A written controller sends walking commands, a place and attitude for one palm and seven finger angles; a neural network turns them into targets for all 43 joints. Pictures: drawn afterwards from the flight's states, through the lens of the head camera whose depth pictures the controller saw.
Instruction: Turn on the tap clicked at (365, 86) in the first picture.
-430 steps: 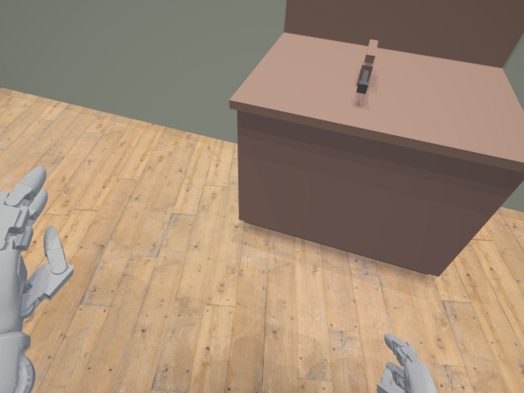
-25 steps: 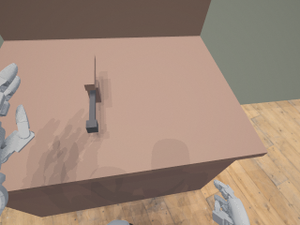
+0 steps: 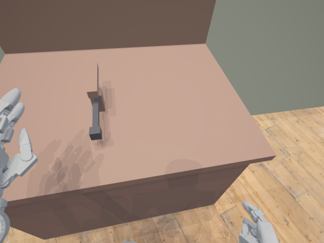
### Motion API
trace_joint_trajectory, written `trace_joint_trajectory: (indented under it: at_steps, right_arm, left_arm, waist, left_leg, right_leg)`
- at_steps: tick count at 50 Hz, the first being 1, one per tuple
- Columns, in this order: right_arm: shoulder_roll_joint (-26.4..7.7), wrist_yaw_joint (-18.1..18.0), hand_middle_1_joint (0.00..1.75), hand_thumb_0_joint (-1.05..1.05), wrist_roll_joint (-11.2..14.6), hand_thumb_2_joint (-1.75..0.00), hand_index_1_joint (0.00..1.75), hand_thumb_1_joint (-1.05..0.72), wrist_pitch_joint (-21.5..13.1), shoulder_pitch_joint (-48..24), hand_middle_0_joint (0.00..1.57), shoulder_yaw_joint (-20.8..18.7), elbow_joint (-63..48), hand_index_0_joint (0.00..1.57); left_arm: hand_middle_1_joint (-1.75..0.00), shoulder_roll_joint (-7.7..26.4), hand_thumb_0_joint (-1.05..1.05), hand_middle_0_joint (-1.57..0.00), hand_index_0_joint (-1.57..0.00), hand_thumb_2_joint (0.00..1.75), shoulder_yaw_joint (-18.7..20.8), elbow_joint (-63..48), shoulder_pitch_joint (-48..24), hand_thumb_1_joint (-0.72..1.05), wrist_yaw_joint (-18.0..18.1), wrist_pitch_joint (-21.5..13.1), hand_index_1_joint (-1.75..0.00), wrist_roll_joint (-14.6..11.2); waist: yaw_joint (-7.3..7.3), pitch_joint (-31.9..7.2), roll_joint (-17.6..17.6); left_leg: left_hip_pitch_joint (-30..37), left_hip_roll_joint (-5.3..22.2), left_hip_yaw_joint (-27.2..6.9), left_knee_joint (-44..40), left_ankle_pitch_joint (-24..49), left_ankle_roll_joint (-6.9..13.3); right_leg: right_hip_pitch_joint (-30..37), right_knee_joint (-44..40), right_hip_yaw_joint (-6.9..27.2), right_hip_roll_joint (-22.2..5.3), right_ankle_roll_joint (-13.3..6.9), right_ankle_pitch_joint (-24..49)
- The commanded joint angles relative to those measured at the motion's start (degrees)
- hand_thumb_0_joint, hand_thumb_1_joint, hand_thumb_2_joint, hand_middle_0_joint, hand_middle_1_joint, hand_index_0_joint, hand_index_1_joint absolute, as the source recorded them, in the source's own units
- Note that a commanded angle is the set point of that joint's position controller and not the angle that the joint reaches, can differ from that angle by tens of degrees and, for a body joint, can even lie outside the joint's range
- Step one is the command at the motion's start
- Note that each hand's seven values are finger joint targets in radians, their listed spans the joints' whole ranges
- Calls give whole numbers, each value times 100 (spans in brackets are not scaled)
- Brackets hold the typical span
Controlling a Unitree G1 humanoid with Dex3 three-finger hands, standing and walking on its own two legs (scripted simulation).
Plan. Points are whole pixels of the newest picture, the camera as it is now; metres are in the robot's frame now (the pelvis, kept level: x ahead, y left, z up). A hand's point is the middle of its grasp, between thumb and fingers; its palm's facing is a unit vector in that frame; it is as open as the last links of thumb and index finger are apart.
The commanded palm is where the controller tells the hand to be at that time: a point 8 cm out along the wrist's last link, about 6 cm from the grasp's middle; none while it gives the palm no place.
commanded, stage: come to a stop and stand still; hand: left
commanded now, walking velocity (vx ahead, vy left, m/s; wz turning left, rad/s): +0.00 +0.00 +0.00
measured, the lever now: (95, 133) +0.37 +0.21 +0.03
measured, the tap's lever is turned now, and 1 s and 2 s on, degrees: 0 0 0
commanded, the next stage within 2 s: look again from close up in 0.06 s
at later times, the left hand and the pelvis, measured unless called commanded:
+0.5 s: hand (18, 165) +0.20 +0.26 +0.16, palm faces +0.36 -0.88 -0.32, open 7.4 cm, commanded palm +0.15 +0.29 +0.18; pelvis -0.01 +0.01 +0.00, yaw +0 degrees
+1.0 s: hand (75, 149) +0.24 +0.18 +0.17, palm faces +0.24 -0.92 -0.32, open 7.4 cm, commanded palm +0.18 +0.23 +0.18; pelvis -0.01 -0.04 -0.01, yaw -6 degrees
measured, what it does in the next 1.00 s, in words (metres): stands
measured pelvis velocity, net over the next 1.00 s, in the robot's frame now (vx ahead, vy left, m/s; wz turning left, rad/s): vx -0.01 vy -0.04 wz -0.10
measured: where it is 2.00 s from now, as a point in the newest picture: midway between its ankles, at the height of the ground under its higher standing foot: outside the picture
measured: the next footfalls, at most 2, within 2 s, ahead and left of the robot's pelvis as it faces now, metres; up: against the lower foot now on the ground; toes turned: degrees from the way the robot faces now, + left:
none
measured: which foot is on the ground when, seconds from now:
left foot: down 0.00-1.00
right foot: down 0.00-1.00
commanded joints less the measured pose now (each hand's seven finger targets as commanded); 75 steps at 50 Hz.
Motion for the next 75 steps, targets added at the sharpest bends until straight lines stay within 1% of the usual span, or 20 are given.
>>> trace_joint_trajectory:
  at_steps: [1,9,15,19,20,22,25,27,32,36,41,44,47,51,56,59,60,68,72,75]
  right_arm:
    - [-669,-63,30,0,26,-90,30,-90,-377,-547,20,-262,-920,20]
    - [-639,-79,30,0,40,-90,30,-90,-408,-557,20,-258,-936,20]
    - [-665,-82,30,0,21,-90,30,-90,-416,-635,20,-241,-949,20]
    - [-645,-67,30,0,-13,-90,30,-90,-429,-561,20,-227,-966,20]
    - [-656,-67,30,0,0,-90,30,-90,-422,-632,20,-233,-976,20]
    - [-633,-70,30,0,-8,-90,30,-90,-416,-573,20,-236,-978,20]
    - [-664,-61,30,0,13,-90,30,-90,-403,-631,20,-250,-981,20]
    - [-607,-73,30,0,11,-90,30,-90,-393,-566,20,-264,-991,20]
    - [-522,-62,30,0,-1,-90,30,-90,-328,-626,20,-292,-1084,20]
    - [-460,-14,30,0,-16,-90,30,-90,-251,-695,20,-322,-1156,20]
    - [-411,47,30,0,-12,-90,30,-90,-90,-792,20,-309,-1236,20]
    - [-355,54,30,0,1,-90,30,-90,10,-687,20,-314,-1215,20]
    - [-316,29,30,0,13,-90,30,-90,61,-621,20,-268,-1191,20]
    - [-369,-54,30,0,54,-90,30,-90,105,-608,20,-267,-1211,20]
    - [-403,-146,30,0,95,-90,30,-90,160,-680,20,-246,-1258,20]
    - [-440,-167,30,0,98,-90,30,-90,152,-620,20,-250,-1257,20]
    - [-444,-182,30,0,117,-90,30,-90,134,-700,20,-233,-1277,20]
    - [-517,-230,30,0,36,-90,30,-90,137,-637,20,-232,-1206,20]
    - [-507,-235,30,0,11,-90,30,-90,182,-700,20,-218,-1211,20]
    - [-484,-219,30,0,18,-90,30,-90,240,-835,20,-186,-1261,20]
  left_arm:
    - [-30,955,0,-20,-20,90,684,-1119,-216,90,115,-418,-30,-74]
    - [-30,905,0,-20,-20,90,576,-900,-301,90,84,-394,-30,-64]
    - [-30,1090,0,-20,-20,90,665,-1146,-517,90,112,-381,-30,-5]
    - [-30,946,0,-20,-20,90,544,-1234,-529,90,109,-400,-30,25]
    - [-30,1083,0,-20,-20,90,671,-1262,-517,90,124,-380,-30,33]
    - [-30,942,0,-20,-20,90,579,-1190,-476,90,112,-380,-30,22]
    - [-30,973,0,-20,-20,90,601,-1215,-494,90,108,-360,-30,23]
    - [-30,858,0,-20,-20,90,545,-1143,-556,90,84,-384,-30,11]
    - [-30,806,0,-20,-20,90,532,-1087,-828,90,70,-371,-30,37]
    - [-30,852,0,-20,-20,90,536,-1248,-852,90,50,-319,-30,46]
    - [-30,899,0,-20,-20,90,583,-1391,-770,90,35,-200,-30,5]
    - [-30,945,0,-20,-20,90,658,-1418,-635,90,41,-87,-30,-61]
    - [-30,985,0,-20,-20,90,744,-1516,-465,90,80,83,-30,-161]
    - [-30,987,0,-20,-20,90,831,-1593,-90,90,115,186,-30,-227]
    - [-30,1000,0,-20,-20,90,854,-1596,90,90,93,248,-30,-220]
    - [-30,940,0,-20,-20,90,795,-1486,67,90,78,304,-30,-201]
    - [-30,1018,0,-20,-20,90,821,-1575,-8,90,99,318,-30,-192]
    - [-30,839,0,-20,-20,90,649,-1494,-188,90,76,395,-30,-92]
    - [-30,847,0,-20,-20,90,651,-1557,-205,90,61,433,-30,-68]
    - [-30,904,0,-20,-20,90,681,-1713,-233,90,43,473,-30,-68]
  waist:
    - [19,-924,405]
    - [8,-730,261]
    - [3,-789,475]
    - [24,-780,705]
    - [27,-858,688]
    - [27,-852,540]
    - [13,-838,641]
    - [30,-833,501]
    - [73,-812,776]
    - [110,-1031,753]
    - [104,-916,558]
    - [54,-867,158]
    - [14,-997,40]
    - [-16,-1196,212]
    - [-26,-758,277]
    - [-32,-674,57]
    - [-30,-713,167]
    - [-15,-857,308]
    - [-13,-1017,330]
    - [-25,-1014,622]
  left_leg:
    - [498,492,-777,-667,-744,-91]
    - [440,500,-774,-766,-1119,-43]
    - [446,527,-883,-890,-1254,-34]
    - [294,593,-997,-1013,-1346,-40]
    - [348,588,-1007,-1057,-1359,-53]
    - [351,580,-955,-995,-1279,-52]
    - [460,582,-977,-1014,-1241,-98]
    - [472,714,-1012,-1135,-1364,-136]
    - [270,1153,-1203,-1583,-1870,-170]
    - [556,1232,-958,-1312,-1484,-135]
    - [406,1140,-650,-919,-1771,-80]
    - [494,883,-276,-169,-1687,-95]
    - [646,724,25,383,-1225,-112]
    - [726,796,-12,203,-611,-82]
    - [639,881,-109,-14,-1177,17]
    - [651,856,-86,95,-1274,19]
    - [766,847,-71,23,-1188,27]
    - [822,993,-141,-180,-878,69]
    - [1003,1064,-155,-199,-216,69]
    - [1067,1100,-181,-294,2,53]
  right_leg:
    - [72,-697,744,-600,-106,-624]
    - [-123,-862,802,-583,-70,-1051]
    - [-40,-751,776,-525,-65,-1042]
    - [88,-627,733,-490,-67,-906]
    - [144,-584,694,-480,-52,-911]
    - [141,-644,716,-492,-59,-824]
    - [71,-641,708,-503,-72,-874]
    - [-12,-544,694,-394,-36,-853]
    - [-47,129,735,-201,38,-750]
    - [-79,146,872,-190,10,-475]
    - [-236,-150,1187,-250,-107,-579]
    - [-601,-633,1727,-503,-322,-864]
    - [-636,-805,1912,-766,-480,-789]
    - [-266,-447,1548,-635,-370,47]
    - [-591,-691,1431,-501,-235,-754]
    - [-670,-924,1493,-497,-200,-965]
    - [-667,-910,1466,-514,-212,-989]
    - [-240,-736,1310,-335,-119,-274]
    - [-17,-533,1173,-298,-119,437]
    - [51,-448,1137,-297,-113,637]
